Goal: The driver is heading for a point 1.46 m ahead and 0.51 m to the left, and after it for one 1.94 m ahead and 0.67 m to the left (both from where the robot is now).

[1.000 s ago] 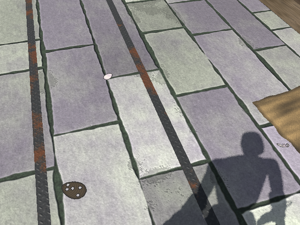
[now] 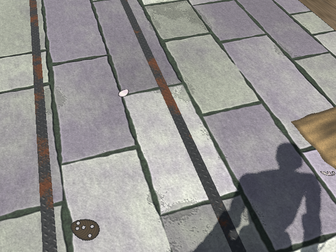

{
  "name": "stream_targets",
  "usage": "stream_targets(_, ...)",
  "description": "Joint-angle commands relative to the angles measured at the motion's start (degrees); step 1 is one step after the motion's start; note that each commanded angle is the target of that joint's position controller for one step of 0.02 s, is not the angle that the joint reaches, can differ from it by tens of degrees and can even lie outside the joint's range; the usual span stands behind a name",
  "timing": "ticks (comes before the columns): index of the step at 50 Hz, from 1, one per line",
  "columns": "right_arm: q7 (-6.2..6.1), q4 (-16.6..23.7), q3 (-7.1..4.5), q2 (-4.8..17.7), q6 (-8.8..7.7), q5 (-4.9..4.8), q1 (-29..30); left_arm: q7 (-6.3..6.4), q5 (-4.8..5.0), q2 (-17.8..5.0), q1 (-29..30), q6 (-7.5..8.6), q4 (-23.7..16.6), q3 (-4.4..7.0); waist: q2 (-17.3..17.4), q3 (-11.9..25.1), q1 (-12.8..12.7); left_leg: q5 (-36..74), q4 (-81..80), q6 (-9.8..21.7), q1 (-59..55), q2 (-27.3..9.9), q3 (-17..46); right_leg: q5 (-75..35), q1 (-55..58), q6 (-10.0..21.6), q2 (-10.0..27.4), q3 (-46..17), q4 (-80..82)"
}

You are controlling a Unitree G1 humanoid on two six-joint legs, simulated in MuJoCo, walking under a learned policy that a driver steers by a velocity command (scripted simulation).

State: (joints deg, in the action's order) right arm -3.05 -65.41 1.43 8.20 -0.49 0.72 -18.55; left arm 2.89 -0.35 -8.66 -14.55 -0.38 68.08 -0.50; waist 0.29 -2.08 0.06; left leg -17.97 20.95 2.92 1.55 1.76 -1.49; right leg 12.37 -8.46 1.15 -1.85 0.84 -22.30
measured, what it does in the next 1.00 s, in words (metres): walks ahead: right foot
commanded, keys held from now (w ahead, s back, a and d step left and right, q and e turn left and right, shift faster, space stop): no key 0.36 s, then w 0.52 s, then w+q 0.12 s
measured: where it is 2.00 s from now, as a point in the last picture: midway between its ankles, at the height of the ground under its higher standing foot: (166, 203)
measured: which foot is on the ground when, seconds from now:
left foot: down 0.00-0.76, up 0.78-1.00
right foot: down 0.00-0.44, up 0.46-0.72, down 0.74-1.00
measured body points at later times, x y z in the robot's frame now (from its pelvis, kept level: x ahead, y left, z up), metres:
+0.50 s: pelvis +0.00 +0.01 +0.00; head +0.00 +0.01 +0.45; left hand -0.03 +0.22 -0.17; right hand -0.07 -0.20 -0.16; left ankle -0.07 +0.08 -0.74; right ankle -0.01 -0.10 -0.73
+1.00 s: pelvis +0.19 -0.07 +0.00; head +0.21 -0.08 +0.45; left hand +0.15 +0.16 -0.15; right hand +0.26 -0.31 -0.15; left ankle +0.22 +0.07 -0.66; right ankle +0.15 -0.13 -0.74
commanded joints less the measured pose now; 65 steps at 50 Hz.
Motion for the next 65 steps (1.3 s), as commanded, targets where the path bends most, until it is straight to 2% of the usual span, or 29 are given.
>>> stream_targets(1,-0.13,-0.1,-0.54,4.2,-0.25,0.02,-5.4,0.09,0.00,-4.2,-3.7,0.12,-0.2,0.50,0.3,-2.5,0.0,16.4,-3.5,0.6,5.6,-7.6,5.6,-13.9,1.8,1.6,6.6,-6.0,1.8)
stream_targets(18,-0.08,-0.6,-0.33,2.5,-0.76,0.02,-8.0,-0.02,0.08,-2.7,-5.7,0.11,0.5,0.12,0.5,-3.5,-0.2,14.8,-4.4,0.8,6.9,-7.5,6.2,-10.0,0.0,0.9,6.6,-5.7,1.9)
stream_targets(20,0.00,-0.8,-0.53,2.8,-0.69,0.18,-9.1,-0.09,-0.11,-2.5,-5.7,-0.01,0.4,0.07,1.0,-3.0,0.4,2.7,-6.4,1.5,6.9,-6.8,7.0,-2.8,-0.8,1.1,5.2,-4.7,1.2)
stream_targets(21,0.05,-0.9,-1.27,4.5,-0.44,0.15,-9.9,-0.22,-0.31,-2.9,-5.0,-0.06,-0.2,0.31,2.7,-4.0,1.0,-6.8,-7.7,2.8,7.1,-7.0,8.8,3.2,-3.4,1.4,3.2,-2.9,-2.1)
stream_targets(23,0.24,-1.1,-2.70,7.2,0.18,0.05,-12.8,-0.97,-1.34,-3.0,-1.8,-0.04,-2.6,0.71,7.2,-8.9,2.9,-25.6,-12.8,7.5,6.9,-12.7,17.5,13.2,-14.7,1.7,-0.2,2.1,-11.9)
stream_targets(24,0.39,-1.3,-3.11,7.4,0.21,0.14,-14.1,-1.41,-2.01,-2.4,0.3,0.26,-4.2,0.66,7.9,-11.9,3.9,-29.0,-15.0,9.9,7.4,-16.5,21.5,14.0,-19.3,1.9,0.9,3.4,-16.5)
stream_targets(25,0.51,-1.5,-3.29,7.0,-0.08,0.56,-15.4,-1.82,-2.14,-2.5,2.5,0.73,-5.8,0.80,7.4,-13.9,4.6,-27.7,-16.5,11.8,6.9,-19.1,24.3,14.7,-23.9,2.1,2.8,2.8,-21.6)
stream_targets(27,0.67,-1.6,-3.69,7.1,-1.15,1.17,-16.3,-2.52,-1.98,-3.1,4.3,1.95,-8.0,1.35,4.3,-13.9,3.8,-19.4,-16.5,13.3,1.6,-20.3,24.4,13.8,-31.5,2.3,5.0,1.1,-27.5)
stream_targets(29,0.85,-0.9,-3.86,7.1,-2.32,0.97,-15.3,-3.20,-1.45,-3.6,5.0,3.23,-9.3,1.90,2.7,-11.5,2.8,-10.0,-15.4,12.2,-1.9,-18.6,20.2,10.8,-32.1,2.0,5.6,1.1,-26.1)
stream_targets(33,1.00,0.0,-4.07,7.9,-3.74,0.89,-13.9,-4.09,-0.75,-3.7,7.7,3.57,-12.6,2.62,5.2,-9.0,1.8,2.3,-12.4,10.3,1.6,-15.8,12.8,6.7,-23.3,2.2,3.9,3.5,-18.4)
stream_targets(35,1.30,0.6,-4.24,8.7,-4.00,0.58,-12.0,-4.09,-0.32,-3.5,4.4,3.53,-12.6,2.95,5.9,-7.9,-0.5,8.8,-8.7,8.9,7.0,-14.9,9.7,3.6,-13.3,2.9,2.0,5.6,-13.7)
stream_targets(36,1.50,1.0,-4.24,9.1,-4.17,0.25,-10.6,-3.92,-0.14,-3.7,-0.8,3.67,-11.1,3.40,5.0,-6.2,-3.2,15.3,-3.7,7.7,10.9,-13.4,7.3,0.8,-4.2,3.4,-0.1,7.1,-10.4)
stream_targets(37,1.88,1.0,-3.95,8.6,-4.49,0.41,-11.0,-3.48,-0.08,-5.4,-8.2,3.99,-8.4,4.51,2.2,-2.5,-5.9,22.6,5.6,6.3,13.9,-10.9,4.5,1.1,6.0,4.1,-2.0,7.4,-8.1)
stream_targets(38,2.32,1.8,-3.41,7.4,-4.84,0.33,-10.4,-2.77,-0.88,-9.5,-17.3,4.58,-6.4,6.02,-3.6,2.5,-9.8,20.9,21.3,4.0,20.2,-6.8,-0.3,8.0,16.4,6.2,5.5,-2.4,-3.5)
stream_targets(39,2.72,4.4,-2.42,2.5,-4.83,-0.20,-12.3,-2.52,-1.54,-15.5,-23.9,4.57,-5.8,7.18,-17.2,7.8,-9.3,-7.9,43.4,1.2,32.1,1.5,-4.7,23.4,22.4,12.1,23.0,-33.3,9.8)
stream_targets(40,3.15,5.1,-3.45,5.6,-4.48,1.11,-9.7,-2.70,-0.90,-12.9,-19.1,3.77,-6.0,6.32,-10.3,4.2,-6.1,-9.9,51.5,2.7,35.8,-0.7,3.5,28.3,15.8,13.2,23.6,-41.3,14.3)
stream_targets(41,3.64,6.4,-3.56,5.5,-4.37,1.03,-6.5,-2.88,-0.78,-11.3,-11.5,3.78,-8.2,5.75,-5.1,-1.5,-3.1,-4.1,53.5,3.5,37.8,-3.9,3.8,27.6,9.6,12.4,23.0,-34.1,13.3)
stream_targets(42,3.97,6.8,-3.48,5.0,-4.66,0.93,-4.3,-3.23,-0.60,-9.1,-7.3,4.30,-9.5,5.09,-1.3,-4.1,-1.9,0.7,51.0,3.5,36.4,-5.9,3.9,18.3,4.2,11.6,20.5,-27.0,14.1)
stream_targets(44,4.19,6.6,-3.75,4.3,-3.99,1.28,-5.3,-3.05,-0.61,-6.1,-5.6,5.35,-9.4,3.89,-2.0,-3.7,1.3,3.4,46.2,2.5,31.3,-7.6,3.3,5.5,-0.1,9.5,15.8,-17.0,14.8)
stream_targets(45,4.37,6.3,-3.85,3.8,-3.31,1.29,-6.3,-2.77,-0.71,-5.5,-6.8,5.79,-8.9,3.56,-2.6,-3.0,1.8,4.0,45.6,2.1,30.2,-7.2,2.7,0.3,0.1,9.1,15.0,-13.3,14.7)
stream_targets(47,4.59,7.1,-4.28,4.3,-2.26,1.00,-4.2,-2.32,-0.78,-5.8,-10.1,6.53,-7.7,3.37,-2.9,-3.5,2.1,5.3,44.3,1.6,32.4,-6.7,2.2,-7.2,1.5,8.8,14.5,-8.6,15.1)
stream_targets(50,4.90,9.5,-4.45,4.2,-1.54,0.78,3.2,-1.99,-1.00,-5.8,-13.4,6.86,-7.1,3.07,-3.1,-5.2,0.9,9.7,40.9,1.4,38.8,-6.2,2.2,-12.6,4.1,7.9,14.2,-3.5,16.0)
stream_targets(54,5.32,13.4,-3.89,3.1,-1.87,0.66,13.3,-1.61,-0.89,-4.8,-14.2,7.25,-7.5,2.45,-3.6,-6.5,-0.4,16.1,27.8,1.1,38.6,-4.7,-1.1,-22.3,4.9,6.7,13.0,3.3,15.7)
stream_targets(58,5.63,16.5,-3.56,2.9,-2.02,0.65,19.4,-0.81,-0.74,-6.3,-16.4,7.39,-6.7,2.65,-4.0,-6.7,-1.6,16.6,16.6,3.0,33.9,-3.0,-6.0,-33.2,9.7,6.1,14.4,7.4,13.4)
stream_targets(61,5.05,15.8,-4.63,4.9,-2.19,0.85,14.3,0.01,-0.86,-8.6,-15.4,7.06,-6.8,3.26,-5.7,-2.1,1.4,10.8,14.8,6.4,26.3,1.4,-9.1,-57.8,15.2,5.0,15.4,10.4,2.2)
stream_targets(62,4.81,14.4,-5.27,5.9,-2.30,0.89,9.3,0.21,-1.13,-9.5,-14.5,6.61,-7.2,3.58,-6.5,0.8,3.6,8.2,14.6,7.9,21.6,3.1,-9.4,-62.6,15.8,5.0,15.8,11.1,-5.4)
stream_targets(63,4.70,12.5,-6.09,7.3,-2.49,1.02,3.2,0.05,-1.20,-10.4,-13.8,6.15,-7.8,3.91,-7.0,4.2,5.9,7.2,12.3,9.4,14.9,4.3,-8.9,-60.9,14.6,5.2,15.9,11.1,-14.9)
stream_targets(64,4.50,10.6,-7.24,9.4,-2.72,1.69,-3.4,-0.46,-0.93,-11.1,-12.5,5.93,-8.7,4.19,-5.8,7.1,9.5,7.3,7.2,11.4,4.6,3.4,-5.6,-50.7,7.9,4.5,14.8,11.9,-28.1)
stream_targets(65,4.03,10.6,-8.81,14.5,-2.62,2.06,-7.5,-1.13,-1.00,-8.3,-11.7,6.10,-11.2,3.78,1.8,11.9,10.2,4.3,6.5,15.5,-7.0,-10.4,12.4,-17.7,-5.4,3.3,10.5,12.0,-47.8)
